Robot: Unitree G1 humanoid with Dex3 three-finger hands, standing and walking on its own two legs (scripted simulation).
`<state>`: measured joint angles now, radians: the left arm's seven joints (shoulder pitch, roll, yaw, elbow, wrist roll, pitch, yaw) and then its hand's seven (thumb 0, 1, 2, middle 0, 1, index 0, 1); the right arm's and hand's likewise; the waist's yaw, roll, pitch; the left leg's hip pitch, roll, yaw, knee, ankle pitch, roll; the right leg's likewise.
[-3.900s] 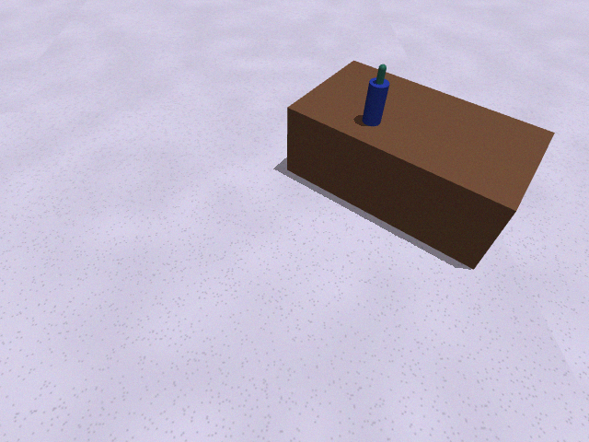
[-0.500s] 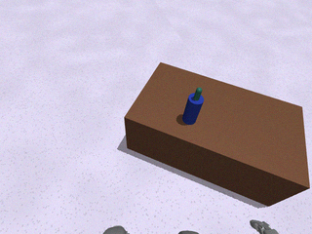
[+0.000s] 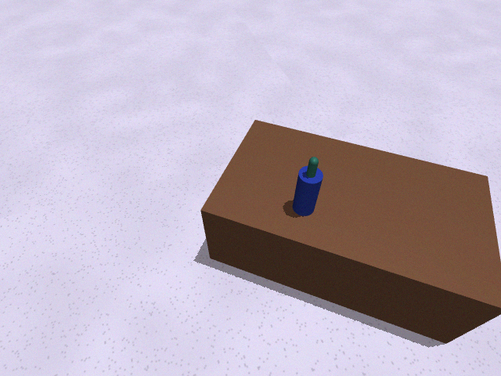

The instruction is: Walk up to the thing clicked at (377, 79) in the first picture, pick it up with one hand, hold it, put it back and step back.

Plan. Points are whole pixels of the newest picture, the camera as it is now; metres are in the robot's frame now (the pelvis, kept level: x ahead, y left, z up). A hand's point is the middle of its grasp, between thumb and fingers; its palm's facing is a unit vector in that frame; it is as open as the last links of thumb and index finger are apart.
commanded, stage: walk up
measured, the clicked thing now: (308, 184) +0.72 -0.20 -0.29
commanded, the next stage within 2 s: stand in 0.74 s
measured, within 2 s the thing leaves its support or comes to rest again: neither
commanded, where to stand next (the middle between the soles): +0.07 +0.00 m, yaw +1 degrees
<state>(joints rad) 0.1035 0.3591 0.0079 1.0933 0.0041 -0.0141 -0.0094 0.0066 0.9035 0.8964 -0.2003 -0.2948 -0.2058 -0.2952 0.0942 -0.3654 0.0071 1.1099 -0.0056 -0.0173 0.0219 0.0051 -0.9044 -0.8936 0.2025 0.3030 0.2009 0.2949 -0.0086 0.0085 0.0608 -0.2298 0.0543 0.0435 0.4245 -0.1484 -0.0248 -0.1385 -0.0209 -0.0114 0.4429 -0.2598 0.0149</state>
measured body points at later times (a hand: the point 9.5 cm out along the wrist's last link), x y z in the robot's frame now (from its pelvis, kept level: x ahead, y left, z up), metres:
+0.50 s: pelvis +0.01 +0.01 +0.01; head +0.02 +0.01 +0.46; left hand +0.10 +0.31 -0.13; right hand +0.08 -0.30 -0.13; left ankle +0.05 +0.14 -0.74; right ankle -0.01 -0.13 -0.74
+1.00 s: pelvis +0.02 +0.01 +0.01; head +0.03 +0.01 +0.46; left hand +0.10 +0.30 -0.13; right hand +0.10 -0.30 -0.12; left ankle +0.05 +0.14 -0.74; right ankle -0.01 -0.13 -0.74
